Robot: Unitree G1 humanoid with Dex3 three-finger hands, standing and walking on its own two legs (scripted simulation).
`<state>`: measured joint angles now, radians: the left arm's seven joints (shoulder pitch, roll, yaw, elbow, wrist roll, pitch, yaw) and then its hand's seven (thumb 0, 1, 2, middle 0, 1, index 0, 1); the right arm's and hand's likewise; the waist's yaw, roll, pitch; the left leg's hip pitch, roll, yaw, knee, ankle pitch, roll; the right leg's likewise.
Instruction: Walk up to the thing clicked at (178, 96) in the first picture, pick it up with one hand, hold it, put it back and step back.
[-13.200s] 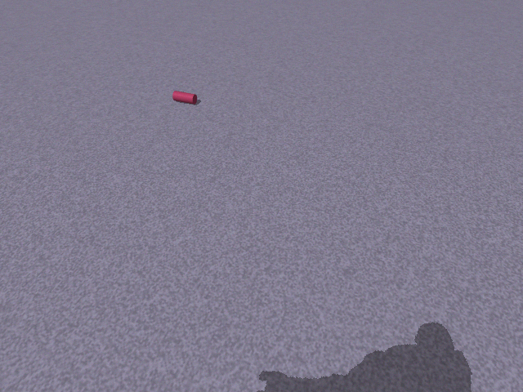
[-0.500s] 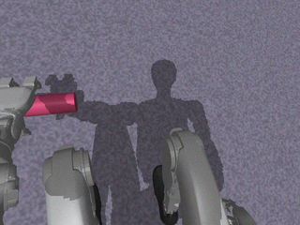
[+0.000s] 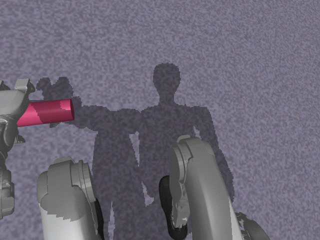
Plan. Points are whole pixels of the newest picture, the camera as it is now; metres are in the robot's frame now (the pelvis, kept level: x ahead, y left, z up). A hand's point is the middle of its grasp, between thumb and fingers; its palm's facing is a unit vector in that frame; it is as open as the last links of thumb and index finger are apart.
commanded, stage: rise first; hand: left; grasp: from above
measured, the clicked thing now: (44, 112) +0.48 +0.26 -0.28
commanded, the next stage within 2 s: approach in 1.18 s
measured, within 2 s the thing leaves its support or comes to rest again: neither
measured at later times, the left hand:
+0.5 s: hand (12, 116) +0.44 +0.30 -0.17, palm faces -0.47 -0.04 -0.88, open 14.2 cm
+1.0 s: hand (14, 117) +0.44 +0.29 -0.16, palm faces -0.48 -0.05 -0.88, open 14.1 cm
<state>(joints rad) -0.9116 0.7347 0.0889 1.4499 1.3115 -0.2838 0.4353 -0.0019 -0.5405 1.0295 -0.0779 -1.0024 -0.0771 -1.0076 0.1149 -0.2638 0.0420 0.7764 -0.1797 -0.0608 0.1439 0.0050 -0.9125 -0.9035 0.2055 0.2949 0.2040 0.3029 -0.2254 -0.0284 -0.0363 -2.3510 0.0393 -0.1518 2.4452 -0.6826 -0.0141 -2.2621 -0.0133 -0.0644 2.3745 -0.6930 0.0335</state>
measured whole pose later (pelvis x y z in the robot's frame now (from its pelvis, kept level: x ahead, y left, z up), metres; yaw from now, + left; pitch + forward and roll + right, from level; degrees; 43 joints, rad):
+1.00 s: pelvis +0.00 +0.00 +0.01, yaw +0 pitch +33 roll -8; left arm -0.93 0.75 0.07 1.46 1.30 -0.29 0.39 0.00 -0.54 1.03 -0.09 -1.01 -0.08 -1.02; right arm 0.14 -0.27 0.06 0.77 -0.16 -0.06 0.14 0.01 -0.91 -0.90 0.21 0.30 0.20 0.30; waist -0.23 -0.02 -0.05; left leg -2.34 0.04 -0.15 2.42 -0.67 -0.01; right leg -2.24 -0.01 -0.07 2.34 -0.68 0.04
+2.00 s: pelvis +0.00 +0.00 +0.00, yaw +0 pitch +33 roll -7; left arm -0.97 0.74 0.05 1.48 1.24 -0.21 0.36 0.00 -0.50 1.07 -0.10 -1.09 -0.10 -1.09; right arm 0.18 -0.27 0.09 0.75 -0.16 -0.08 0.15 0.01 -0.91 -0.90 0.21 0.30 0.20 0.30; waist -0.27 0.00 -0.01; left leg -2.35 0.04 -0.16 2.44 -0.67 -0.02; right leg -2.27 0.00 -0.07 2.36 -0.67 0.04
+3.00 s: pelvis +0.01 +0.01 -0.02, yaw -5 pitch +30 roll -11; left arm -0.99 0.88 0.14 1.70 1.35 -0.27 0.62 0.00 -0.50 1.05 -0.09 -0.99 -0.08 -1.00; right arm 0.11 -0.30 0.20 0.74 -0.30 -0.19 0.26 0.00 -0.90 -0.90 0.20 0.30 0.20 0.30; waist -0.37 -0.10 0.10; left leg -2.38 0.04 -0.24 2.57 -0.74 -0.03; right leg -2.27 0.02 -0.13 2.43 -0.71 0.05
